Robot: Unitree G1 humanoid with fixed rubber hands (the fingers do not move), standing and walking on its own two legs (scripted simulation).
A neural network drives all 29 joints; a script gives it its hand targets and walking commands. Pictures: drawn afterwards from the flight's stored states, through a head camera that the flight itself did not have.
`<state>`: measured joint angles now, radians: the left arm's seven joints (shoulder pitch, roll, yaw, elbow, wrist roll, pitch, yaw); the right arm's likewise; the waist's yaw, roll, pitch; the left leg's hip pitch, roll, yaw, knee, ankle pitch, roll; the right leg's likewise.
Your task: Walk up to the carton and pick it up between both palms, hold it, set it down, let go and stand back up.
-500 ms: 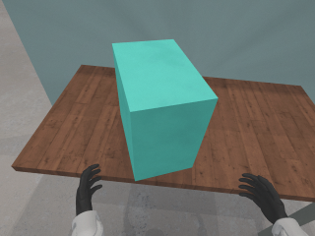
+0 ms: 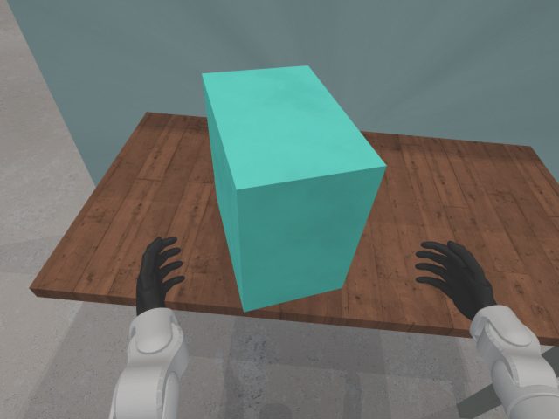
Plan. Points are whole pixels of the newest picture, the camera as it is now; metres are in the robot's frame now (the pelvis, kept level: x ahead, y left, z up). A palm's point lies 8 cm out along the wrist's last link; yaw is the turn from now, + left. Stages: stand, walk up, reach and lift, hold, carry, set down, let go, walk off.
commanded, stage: reach and lift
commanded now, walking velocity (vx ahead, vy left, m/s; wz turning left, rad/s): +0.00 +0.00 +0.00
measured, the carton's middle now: (276, 187) +0.50 +0.06 +0.07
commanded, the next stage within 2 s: none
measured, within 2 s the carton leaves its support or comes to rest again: neither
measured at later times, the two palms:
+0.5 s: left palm (141, 254) +0.28 +0.20 +0.14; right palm (464, 229) +0.38 -0.22 +0.13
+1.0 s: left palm (123, 211) +0.31 +0.23 +0.17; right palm (440, 173) +0.44 -0.18 +0.18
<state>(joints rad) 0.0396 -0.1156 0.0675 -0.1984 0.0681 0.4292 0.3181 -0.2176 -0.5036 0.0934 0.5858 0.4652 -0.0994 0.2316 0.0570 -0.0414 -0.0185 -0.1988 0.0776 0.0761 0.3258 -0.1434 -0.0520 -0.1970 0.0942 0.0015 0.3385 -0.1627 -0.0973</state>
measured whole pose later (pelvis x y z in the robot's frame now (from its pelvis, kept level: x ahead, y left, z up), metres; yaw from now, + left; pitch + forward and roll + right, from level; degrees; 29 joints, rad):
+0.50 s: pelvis -0.01 -0.01 +0.00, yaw +0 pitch +2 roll +1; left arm -0.28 -0.06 0.18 -0.24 0.02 0.80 0.31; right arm -0.53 -0.54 0.10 0.56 0.50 0.24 0.15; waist 0.10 -0.02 -0.05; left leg -0.22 0.08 0.07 0.32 -0.13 -0.06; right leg -0.23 0.10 -0.01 0.36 -0.16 -0.11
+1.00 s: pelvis -0.01 -0.01 +0.00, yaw +1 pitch +4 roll +1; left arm -0.54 0.01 0.26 -0.10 -0.02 0.86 0.29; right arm -0.82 -0.56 0.16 0.69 0.54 0.34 0.11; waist 0.13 -0.01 -0.07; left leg -0.28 0.08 0.04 0.33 -0.12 -0.07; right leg -0.27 0.10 -0.03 0.35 -0.15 -0.11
